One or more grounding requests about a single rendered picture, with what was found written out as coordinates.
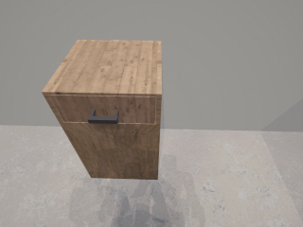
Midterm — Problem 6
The cabinet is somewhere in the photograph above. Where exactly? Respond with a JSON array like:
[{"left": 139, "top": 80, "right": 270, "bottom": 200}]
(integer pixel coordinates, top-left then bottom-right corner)
[{"left": 42, "top": 40, "right": 162, "bottom": 180}]

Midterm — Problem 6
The drawer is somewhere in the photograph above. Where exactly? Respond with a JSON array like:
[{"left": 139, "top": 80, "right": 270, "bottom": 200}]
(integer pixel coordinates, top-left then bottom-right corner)
[{"left": 50, "top": 94, "right": 156, "bottom": 124}]

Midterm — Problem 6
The handle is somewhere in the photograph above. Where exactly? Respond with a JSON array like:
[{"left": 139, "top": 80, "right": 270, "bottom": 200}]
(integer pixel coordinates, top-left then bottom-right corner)
[{"left": 87, "top": 109, "right": 119, "bottom": 124}]

